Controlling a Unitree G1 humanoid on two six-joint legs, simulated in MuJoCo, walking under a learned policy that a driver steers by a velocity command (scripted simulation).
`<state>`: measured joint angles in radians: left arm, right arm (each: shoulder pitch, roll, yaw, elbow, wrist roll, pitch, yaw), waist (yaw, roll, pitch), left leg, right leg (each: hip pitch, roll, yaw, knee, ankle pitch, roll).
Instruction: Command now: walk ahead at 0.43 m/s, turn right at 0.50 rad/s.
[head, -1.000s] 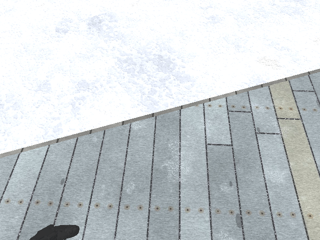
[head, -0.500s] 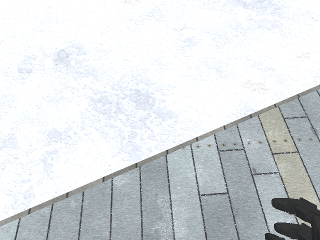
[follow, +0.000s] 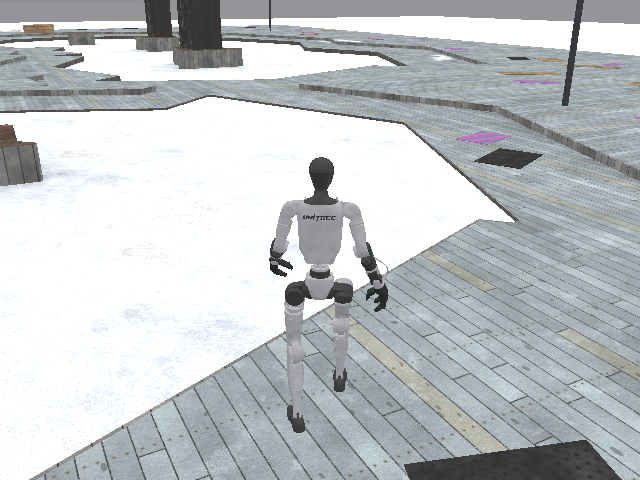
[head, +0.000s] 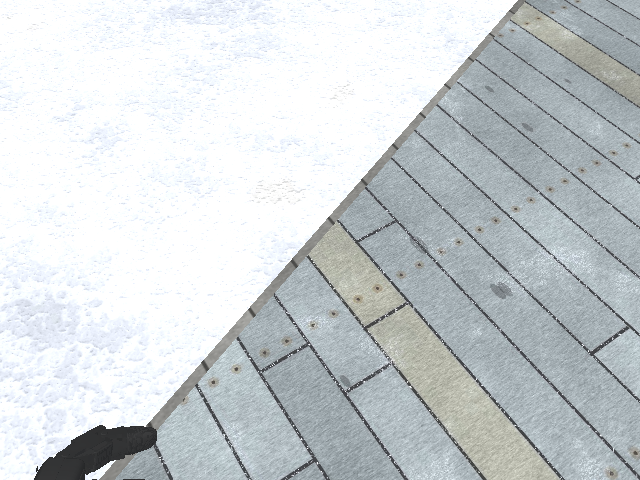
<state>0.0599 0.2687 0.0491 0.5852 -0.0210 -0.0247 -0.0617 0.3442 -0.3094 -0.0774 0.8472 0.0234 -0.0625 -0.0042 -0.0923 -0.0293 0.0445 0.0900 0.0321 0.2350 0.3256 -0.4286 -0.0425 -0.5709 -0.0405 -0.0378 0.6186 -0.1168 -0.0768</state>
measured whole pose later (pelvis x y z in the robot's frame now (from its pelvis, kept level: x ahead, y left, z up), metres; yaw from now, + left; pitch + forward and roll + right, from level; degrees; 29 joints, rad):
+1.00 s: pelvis +0.20 +0.02 +0.01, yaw -5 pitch -1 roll +0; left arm 0.23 0.24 0.04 0.96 0.01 0.02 0.04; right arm 0.10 -0.23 -0.03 0.92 0.00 -0.01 -0.01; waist 0.01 0.01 0.04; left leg -0.28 -0.02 -0.02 0.53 -0.23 0.02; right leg -0.12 0.01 0.02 0.50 -0.35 0.01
